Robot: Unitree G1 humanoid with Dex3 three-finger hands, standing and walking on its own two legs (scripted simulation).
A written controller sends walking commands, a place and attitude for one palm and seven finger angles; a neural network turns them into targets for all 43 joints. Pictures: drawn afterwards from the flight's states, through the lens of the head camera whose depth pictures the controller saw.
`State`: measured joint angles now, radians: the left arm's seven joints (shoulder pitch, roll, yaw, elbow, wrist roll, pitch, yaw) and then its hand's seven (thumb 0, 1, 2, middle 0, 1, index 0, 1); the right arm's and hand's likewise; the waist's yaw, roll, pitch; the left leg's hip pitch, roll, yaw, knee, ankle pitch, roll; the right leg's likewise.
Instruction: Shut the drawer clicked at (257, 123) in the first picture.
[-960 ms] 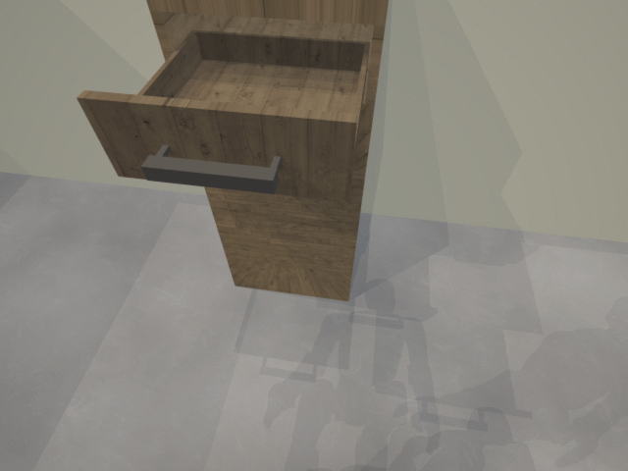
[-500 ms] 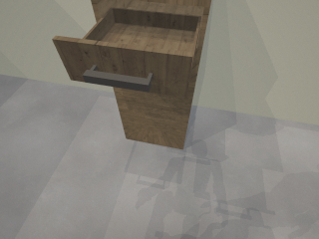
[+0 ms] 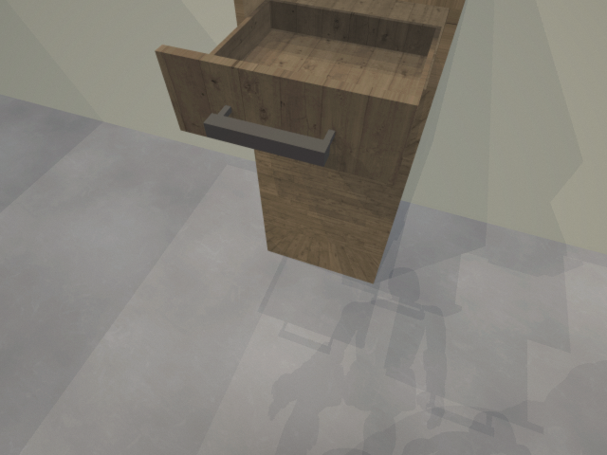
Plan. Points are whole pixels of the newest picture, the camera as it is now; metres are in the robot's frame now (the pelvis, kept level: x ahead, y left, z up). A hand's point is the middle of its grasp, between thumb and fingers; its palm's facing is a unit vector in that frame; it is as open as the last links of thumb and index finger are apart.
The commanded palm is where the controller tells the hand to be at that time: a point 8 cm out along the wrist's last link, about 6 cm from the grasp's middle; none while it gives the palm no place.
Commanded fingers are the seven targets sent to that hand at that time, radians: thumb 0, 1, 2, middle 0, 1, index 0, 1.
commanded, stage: look at it before walking up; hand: left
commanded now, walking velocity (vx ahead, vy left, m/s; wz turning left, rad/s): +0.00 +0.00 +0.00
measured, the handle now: (271, 130) +0.53 +0.08 +0.12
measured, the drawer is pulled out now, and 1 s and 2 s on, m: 0.29 0.29 0.29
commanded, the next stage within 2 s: turn to face it in 0.48 s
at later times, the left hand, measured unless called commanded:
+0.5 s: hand out of the picture +0.07 +0.16 -0.16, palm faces +0.00 -0.97 -0.25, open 7.3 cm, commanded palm none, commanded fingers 0.00 0.90 0.90 -0.20 -0.30 -0.20 -0.30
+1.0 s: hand out of the picture +0.05 +0.17 -0.18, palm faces -0.08 -0.96 -0.27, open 7.3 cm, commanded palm none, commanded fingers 0.00 0.90 0.90 -0.20 -0.30 -0.20 -0.30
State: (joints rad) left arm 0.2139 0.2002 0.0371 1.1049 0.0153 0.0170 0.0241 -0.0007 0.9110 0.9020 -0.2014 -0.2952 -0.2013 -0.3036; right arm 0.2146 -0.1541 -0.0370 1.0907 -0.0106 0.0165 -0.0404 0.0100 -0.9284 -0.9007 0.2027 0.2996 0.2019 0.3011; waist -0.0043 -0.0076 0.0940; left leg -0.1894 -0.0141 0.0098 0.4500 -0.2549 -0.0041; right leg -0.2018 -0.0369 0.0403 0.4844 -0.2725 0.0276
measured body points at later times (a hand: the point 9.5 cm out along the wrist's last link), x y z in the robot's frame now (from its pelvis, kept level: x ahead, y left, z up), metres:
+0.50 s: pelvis +0.00 -0.04 +0.01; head +0.02 -0.04 +0.45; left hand +0.07 +0.21 -0.14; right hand +0.03 -0.30 -0.15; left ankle -0.01 +0.12 -0.74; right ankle -0.01 -0.14 -0.74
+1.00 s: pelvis -0.02 -0.04 -0.01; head +0.03 -0.06 +0.44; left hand +0.05 +0.22 -0.16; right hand -0.03 -0.28 -0.17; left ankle -0.01 +0.12 -0.74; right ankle -0.04 -0.13 -0.72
